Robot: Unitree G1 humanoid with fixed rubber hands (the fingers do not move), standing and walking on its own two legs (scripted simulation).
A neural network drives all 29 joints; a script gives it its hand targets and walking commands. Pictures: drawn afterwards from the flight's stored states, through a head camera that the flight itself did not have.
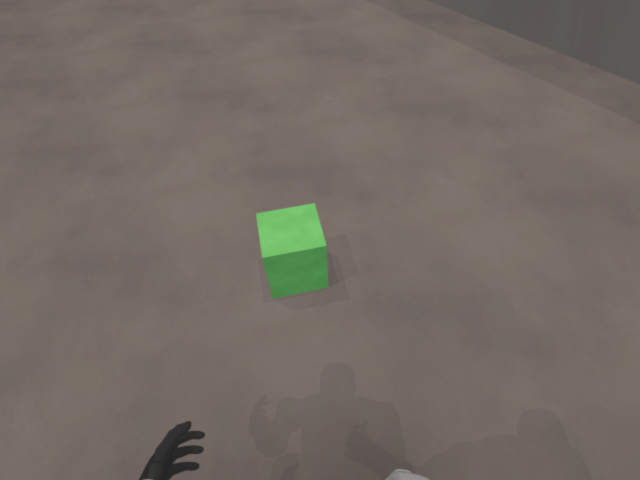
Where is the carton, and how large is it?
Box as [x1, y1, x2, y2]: [256, 203, 328, 298]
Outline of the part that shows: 314,203 256,213 262,258 273,298 328,287 326,245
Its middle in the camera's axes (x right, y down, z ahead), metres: -0.10 +0.04 +1.39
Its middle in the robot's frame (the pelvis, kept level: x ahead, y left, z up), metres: +0.94 +0.10 -0.63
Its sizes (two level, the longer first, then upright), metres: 0.210 0.200 0.250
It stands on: the floor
